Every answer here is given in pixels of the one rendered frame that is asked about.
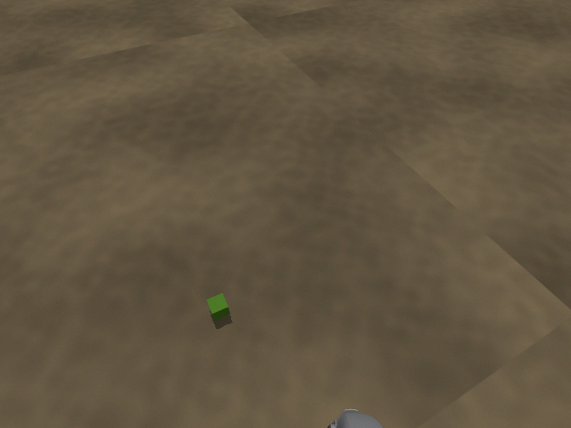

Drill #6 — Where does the cube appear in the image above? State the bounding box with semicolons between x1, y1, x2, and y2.
207;293;230;321

